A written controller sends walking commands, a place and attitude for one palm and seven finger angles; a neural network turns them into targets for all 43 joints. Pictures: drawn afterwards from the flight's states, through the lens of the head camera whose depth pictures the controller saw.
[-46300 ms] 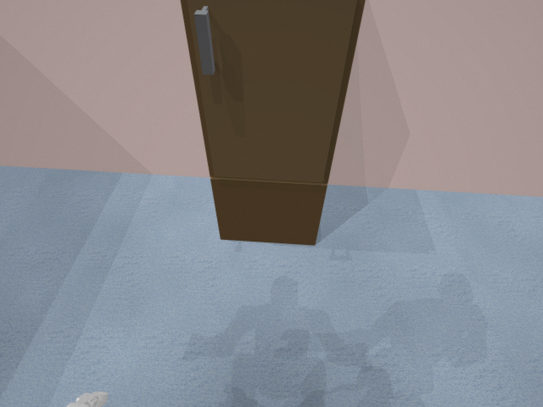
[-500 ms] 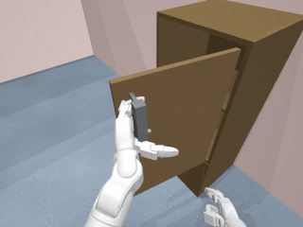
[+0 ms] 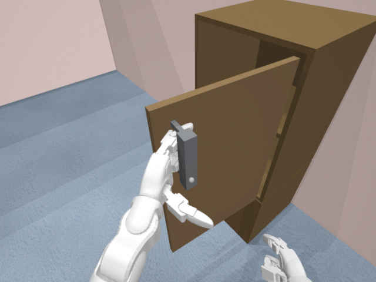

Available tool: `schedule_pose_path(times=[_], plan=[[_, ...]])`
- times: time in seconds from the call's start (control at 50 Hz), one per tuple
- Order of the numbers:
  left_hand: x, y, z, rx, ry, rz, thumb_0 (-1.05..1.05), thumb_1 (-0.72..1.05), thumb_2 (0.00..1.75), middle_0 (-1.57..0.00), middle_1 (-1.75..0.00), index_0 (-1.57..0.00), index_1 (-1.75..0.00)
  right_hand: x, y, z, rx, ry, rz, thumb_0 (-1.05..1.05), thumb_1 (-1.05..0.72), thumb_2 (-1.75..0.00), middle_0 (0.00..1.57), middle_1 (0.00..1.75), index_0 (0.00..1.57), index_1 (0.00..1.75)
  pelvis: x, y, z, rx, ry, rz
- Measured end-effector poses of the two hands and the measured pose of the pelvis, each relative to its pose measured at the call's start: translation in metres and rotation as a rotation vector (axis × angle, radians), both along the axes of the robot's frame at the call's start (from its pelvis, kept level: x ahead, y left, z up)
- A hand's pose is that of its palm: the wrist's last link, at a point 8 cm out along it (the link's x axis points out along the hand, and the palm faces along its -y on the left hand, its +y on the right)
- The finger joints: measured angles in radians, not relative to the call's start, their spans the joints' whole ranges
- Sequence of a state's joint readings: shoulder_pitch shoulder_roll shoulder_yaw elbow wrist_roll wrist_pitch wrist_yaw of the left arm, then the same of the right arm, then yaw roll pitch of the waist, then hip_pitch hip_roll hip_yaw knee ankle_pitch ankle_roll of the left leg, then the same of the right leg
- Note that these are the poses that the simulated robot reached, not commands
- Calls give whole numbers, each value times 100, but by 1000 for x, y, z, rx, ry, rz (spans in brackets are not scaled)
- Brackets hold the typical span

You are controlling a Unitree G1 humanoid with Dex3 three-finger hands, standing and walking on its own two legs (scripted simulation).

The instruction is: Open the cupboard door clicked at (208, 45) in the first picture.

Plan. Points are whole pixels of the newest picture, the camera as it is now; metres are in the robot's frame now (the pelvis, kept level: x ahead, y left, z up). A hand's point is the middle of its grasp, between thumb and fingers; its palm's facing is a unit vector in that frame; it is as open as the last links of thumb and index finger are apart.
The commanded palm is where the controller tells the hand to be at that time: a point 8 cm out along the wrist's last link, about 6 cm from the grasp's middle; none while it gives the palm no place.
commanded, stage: slide the hand sideways off the handle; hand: left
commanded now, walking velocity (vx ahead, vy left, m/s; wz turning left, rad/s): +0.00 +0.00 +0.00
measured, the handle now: (182, 154) +0.32 +0.04 +0.15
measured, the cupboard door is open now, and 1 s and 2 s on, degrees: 83 83 83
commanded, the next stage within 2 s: draw the hand back to the body in 0.90 s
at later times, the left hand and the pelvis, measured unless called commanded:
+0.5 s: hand (170, 197) +0.22 +0.05 +0.15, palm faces -0.12 -0.99 -0.03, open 16.2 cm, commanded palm +0.19 +0.12 +0.15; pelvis +0.02 -0.02 +0.00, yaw -2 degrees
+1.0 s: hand (136, 210) +0.20 +0.10 +0.15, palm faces -0.09 -0.99 -0.05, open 16.3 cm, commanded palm +0.17 +0.15 +0.15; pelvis +0.03 -0.02 +0.00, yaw +0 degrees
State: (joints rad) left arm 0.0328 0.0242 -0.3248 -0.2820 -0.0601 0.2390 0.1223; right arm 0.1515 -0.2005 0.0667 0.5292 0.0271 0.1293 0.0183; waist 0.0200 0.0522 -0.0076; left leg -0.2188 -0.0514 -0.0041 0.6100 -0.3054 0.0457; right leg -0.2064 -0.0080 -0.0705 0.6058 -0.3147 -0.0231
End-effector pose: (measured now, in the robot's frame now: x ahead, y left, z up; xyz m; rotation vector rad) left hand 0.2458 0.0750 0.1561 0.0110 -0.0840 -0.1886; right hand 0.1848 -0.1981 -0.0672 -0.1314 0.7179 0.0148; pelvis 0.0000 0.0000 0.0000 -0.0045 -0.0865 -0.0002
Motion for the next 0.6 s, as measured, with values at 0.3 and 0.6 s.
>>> schedule_pose_path(times=[0.3,0.6], plan=[[-20,3,0,10,16,3,-2,-50,30,-21,-34,-17,-33,16,-8,17,17,-50,1,2,-91,-90,20,30,20,30,10,-15,4,-1,2,-29],[-45,44,-3,37,30,69,-2,-50,30,-22,-34,-18,-32,28,-36,18,-23,-108,-28,2,-91,-90,19,30,20,30,26,-26,4,-3,28,-23]])
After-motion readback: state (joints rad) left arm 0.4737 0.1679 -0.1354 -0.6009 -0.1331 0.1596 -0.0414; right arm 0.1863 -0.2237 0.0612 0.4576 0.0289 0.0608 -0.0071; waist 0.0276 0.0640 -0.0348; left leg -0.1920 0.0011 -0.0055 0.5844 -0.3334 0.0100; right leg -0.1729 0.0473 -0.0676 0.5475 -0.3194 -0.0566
